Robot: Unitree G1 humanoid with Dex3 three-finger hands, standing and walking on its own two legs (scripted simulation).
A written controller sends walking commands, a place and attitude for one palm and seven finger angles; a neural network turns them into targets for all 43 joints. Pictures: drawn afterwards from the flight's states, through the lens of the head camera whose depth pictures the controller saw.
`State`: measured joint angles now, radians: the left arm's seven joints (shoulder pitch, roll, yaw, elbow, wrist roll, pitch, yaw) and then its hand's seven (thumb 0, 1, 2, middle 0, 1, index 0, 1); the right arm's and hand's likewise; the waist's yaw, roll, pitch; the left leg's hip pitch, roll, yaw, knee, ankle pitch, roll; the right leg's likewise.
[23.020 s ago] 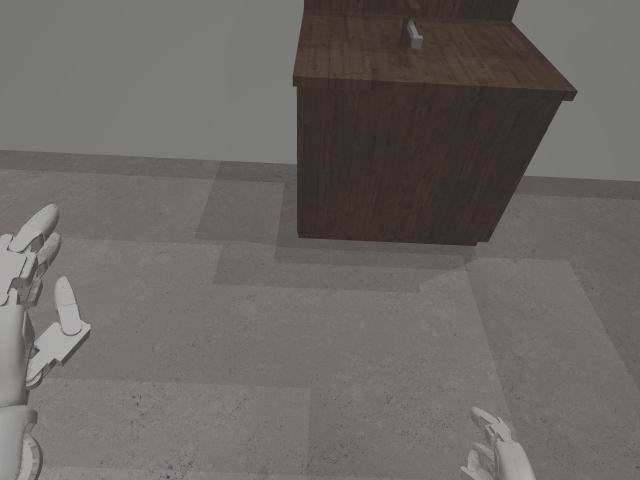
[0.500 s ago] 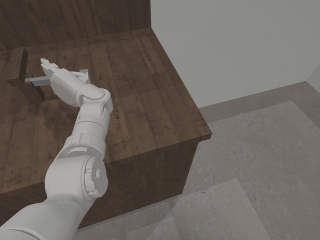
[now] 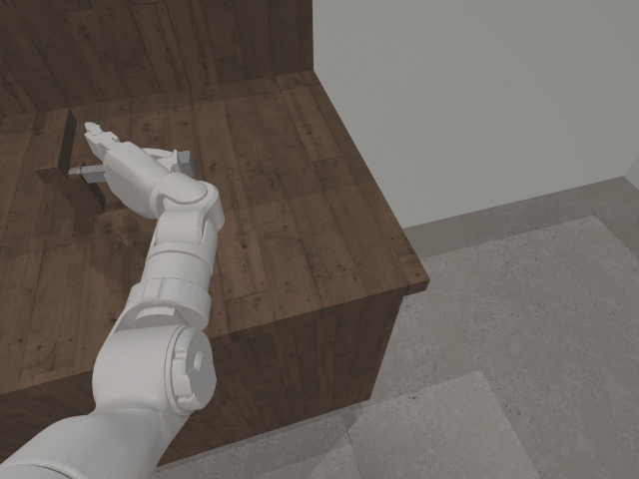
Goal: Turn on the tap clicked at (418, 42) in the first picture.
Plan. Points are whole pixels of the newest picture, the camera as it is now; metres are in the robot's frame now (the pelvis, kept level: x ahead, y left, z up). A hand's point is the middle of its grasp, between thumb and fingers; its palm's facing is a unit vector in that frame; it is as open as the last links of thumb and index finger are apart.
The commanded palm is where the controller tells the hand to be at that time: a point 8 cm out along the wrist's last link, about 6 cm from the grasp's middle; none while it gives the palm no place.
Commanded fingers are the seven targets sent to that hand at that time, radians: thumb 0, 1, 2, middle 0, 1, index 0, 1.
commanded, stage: lift the hand up off the lever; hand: left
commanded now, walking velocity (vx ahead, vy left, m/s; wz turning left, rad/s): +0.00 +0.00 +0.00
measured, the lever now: (183, 164) +0.55 +0.20 +0.08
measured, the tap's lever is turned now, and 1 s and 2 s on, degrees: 83 83 83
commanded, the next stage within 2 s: draw the hand back beside the body in 0.32 s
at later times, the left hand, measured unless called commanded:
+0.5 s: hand (194, 159) +0.47 +0.15 +0.16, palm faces +0.66 -0.74 -0.14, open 7.8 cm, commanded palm +0.40 +0.19 +0.16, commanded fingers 0.00 0.90 0.90 -0.16 -0.17 -0.16 -0.17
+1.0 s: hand (124, 249) +0.32 +0.19 +0.17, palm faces +0.21 -0.96 -0.20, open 7.6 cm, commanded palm +0.28 +0.24 +0.17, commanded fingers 0.00 0.90 0.90 -0.18 -0.24 -0.18 -0.24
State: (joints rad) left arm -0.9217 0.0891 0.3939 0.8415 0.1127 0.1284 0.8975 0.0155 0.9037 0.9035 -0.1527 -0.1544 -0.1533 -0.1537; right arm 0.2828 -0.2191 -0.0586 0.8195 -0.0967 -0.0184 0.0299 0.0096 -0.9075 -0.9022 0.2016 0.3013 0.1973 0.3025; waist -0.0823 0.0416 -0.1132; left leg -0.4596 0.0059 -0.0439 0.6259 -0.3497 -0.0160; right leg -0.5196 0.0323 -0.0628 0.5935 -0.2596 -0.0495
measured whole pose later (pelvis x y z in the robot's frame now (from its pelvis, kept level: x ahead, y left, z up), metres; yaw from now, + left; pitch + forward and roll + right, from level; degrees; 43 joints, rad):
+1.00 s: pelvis -0.01 +0.01 +0.02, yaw -1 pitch -5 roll +0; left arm -0.18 0.27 0.09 0.14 -0.07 -0.09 0.12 0.01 0.90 0.90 -0.17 -0.22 -0.17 -0.22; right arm 0.15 -0.24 0.00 0.69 0.02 -0.03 -0.06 0.01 -0.91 -0.90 0.20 0.30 0.20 0.30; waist 0.03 0.06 0.05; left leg -0.05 -0.01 -0.01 0.36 -0.23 0.01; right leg -0.13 0.02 -0.02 0.36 -0.15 -0.03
